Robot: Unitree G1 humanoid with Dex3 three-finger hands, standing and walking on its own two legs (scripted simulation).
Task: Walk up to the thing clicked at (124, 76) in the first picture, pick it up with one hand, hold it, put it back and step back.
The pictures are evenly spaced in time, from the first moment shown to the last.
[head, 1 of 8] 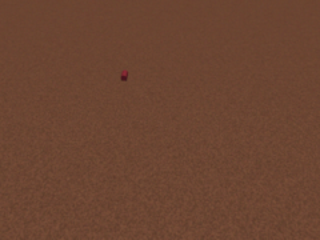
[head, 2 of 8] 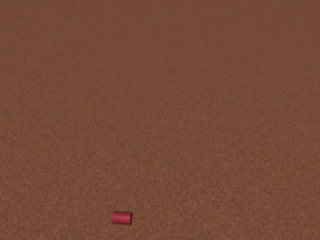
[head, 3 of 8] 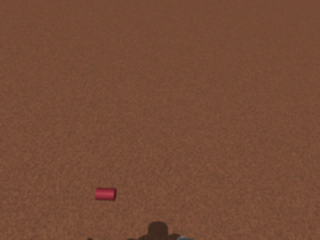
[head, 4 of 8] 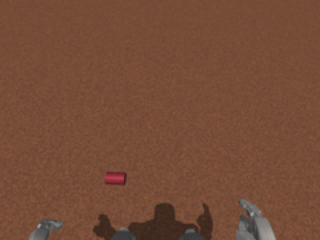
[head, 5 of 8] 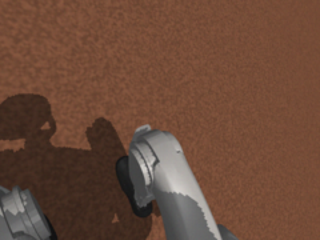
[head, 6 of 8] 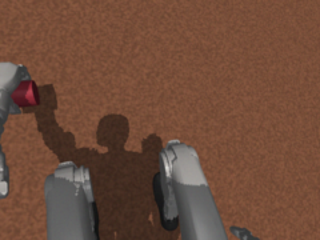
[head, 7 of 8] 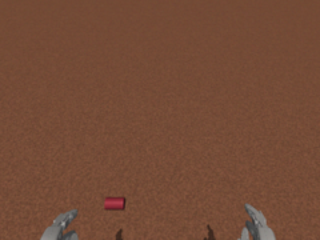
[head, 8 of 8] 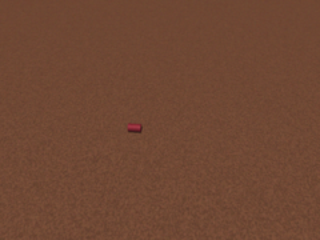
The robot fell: no
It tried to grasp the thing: yes
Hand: left
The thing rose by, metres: 0.67
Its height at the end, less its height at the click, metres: +0.00
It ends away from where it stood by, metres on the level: 0.01
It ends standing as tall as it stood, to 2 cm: yes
